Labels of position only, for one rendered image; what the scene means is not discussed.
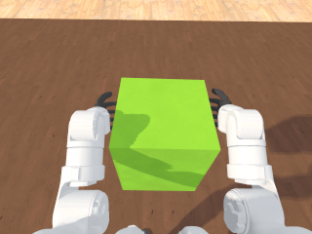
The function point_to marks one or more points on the carton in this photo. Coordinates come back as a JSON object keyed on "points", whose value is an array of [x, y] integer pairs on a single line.
{"points": [[163, 135]]}

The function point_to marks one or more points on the robot right upper arm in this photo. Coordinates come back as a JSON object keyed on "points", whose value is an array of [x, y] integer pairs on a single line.
{"points": [[256, 211]]}

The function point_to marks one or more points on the robot left hand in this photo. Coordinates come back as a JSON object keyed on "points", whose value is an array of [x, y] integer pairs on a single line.
{"points": [[101, 103]]}

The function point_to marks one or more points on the robot left upper arm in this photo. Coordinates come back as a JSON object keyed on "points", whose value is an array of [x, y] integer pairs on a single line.
{"points": [[80, 212]]}

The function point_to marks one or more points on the robot right hand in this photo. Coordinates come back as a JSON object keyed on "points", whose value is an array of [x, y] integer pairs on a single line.
{"points": [[225, 100]]}

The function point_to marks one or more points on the left robot forearm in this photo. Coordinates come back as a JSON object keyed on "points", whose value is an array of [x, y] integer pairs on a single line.
{"points": [[84, 154]]}

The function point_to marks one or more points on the right robot forearm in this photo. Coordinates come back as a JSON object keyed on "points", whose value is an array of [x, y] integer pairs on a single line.
{"points": [[245, 136]]}

